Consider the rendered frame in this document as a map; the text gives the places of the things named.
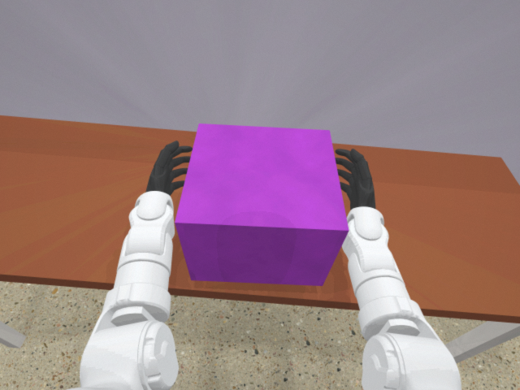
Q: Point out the robot left forearm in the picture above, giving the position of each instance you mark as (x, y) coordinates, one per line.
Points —
(141, 292)

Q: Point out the robot left hand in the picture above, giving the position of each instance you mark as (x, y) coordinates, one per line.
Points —
(162, 175)

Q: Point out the robot right hand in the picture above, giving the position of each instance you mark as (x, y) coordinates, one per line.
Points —
(360, 189)

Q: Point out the robot right forearm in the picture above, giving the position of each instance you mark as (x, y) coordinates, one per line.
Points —
(384, 303)

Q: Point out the carton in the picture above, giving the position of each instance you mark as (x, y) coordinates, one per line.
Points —
(261, 205)

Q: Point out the robot right upper arm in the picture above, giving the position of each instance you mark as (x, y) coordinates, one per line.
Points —
(400, 362)

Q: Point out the table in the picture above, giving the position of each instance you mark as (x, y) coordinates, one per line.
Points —
(453, 221)

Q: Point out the robot left upper arm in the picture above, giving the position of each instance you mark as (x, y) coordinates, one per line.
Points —
(137, 356)

